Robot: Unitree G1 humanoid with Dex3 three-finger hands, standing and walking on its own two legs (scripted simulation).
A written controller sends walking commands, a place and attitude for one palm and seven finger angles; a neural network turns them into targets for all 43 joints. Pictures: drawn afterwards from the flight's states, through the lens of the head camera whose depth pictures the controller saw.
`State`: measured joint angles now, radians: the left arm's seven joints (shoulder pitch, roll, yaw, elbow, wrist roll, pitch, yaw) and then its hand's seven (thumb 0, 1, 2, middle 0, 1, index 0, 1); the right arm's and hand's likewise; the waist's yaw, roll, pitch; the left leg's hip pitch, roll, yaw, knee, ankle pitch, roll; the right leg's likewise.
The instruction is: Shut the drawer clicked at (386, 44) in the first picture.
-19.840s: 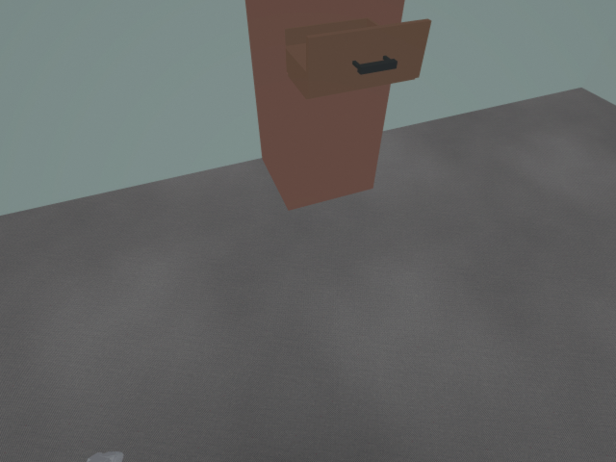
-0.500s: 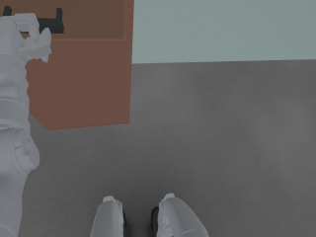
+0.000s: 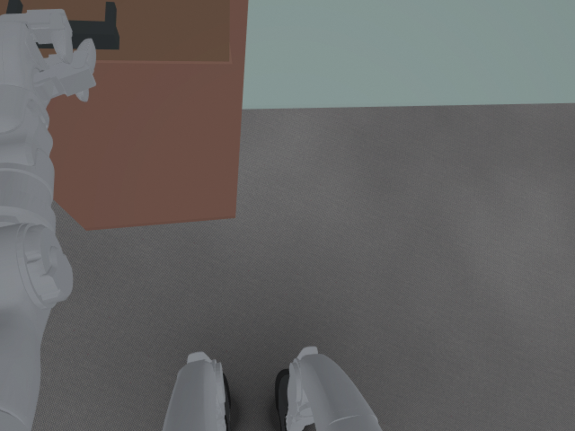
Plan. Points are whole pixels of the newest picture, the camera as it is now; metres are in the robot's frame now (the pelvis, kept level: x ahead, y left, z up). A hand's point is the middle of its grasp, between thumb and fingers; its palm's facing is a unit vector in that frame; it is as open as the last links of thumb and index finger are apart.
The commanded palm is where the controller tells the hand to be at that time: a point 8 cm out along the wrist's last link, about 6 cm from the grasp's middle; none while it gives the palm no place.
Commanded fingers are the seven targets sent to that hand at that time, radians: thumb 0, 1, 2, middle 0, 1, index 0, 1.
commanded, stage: pull the fist back off the drawer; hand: left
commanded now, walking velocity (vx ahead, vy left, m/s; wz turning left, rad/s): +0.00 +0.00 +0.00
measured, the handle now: (62, 21) +0.63 +0.22 +0.09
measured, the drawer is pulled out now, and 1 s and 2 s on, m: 0.00 0.00 0.00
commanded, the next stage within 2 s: draw the hand back to the body in 0.38 s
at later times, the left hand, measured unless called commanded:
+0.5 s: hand (93, 73) +0.55 +0.19 +0.08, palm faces +0.05 -1.00 -0.02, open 3.1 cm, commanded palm +0.51 +0.23 +0.10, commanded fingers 0.00 0.90 0.90 -1.40 -1.60 -1.40 -1.60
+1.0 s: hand (19, 135) +0.41 +0.20 +0.16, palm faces +0.06 -1.00 -0.04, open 3.3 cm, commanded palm +0.37 +0.25 +0.17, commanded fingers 0.00 0.90 0.90 -1.40 -1.60 -1.40 -1.60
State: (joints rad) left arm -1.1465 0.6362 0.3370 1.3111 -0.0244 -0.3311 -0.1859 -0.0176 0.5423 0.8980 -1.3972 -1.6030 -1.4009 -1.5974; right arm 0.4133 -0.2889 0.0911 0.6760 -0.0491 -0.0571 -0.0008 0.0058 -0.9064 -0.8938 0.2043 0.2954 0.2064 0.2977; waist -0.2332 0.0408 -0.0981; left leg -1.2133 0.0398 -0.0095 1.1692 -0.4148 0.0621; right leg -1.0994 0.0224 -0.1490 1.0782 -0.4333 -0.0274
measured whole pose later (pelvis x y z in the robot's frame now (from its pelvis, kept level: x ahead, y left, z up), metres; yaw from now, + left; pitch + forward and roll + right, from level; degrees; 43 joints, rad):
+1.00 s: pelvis +0.07 -0.01 +0.07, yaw +1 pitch +9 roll -2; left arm -0.18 0.32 0.26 0.40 -0.26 -0.22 -0.22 0.02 0.90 0.90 -1.40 -1.60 -1.40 -1.60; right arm 0.25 -0.27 0.03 0.56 0.05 -0.01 -0.03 0.01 -0.91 -0.89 0.20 0.29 0.20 0.30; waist -0.04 0.05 -0.10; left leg -0.55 0.02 0.05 0.79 -0.40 0.04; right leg -0.47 0.02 -0.08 0.73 -0.41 -0.02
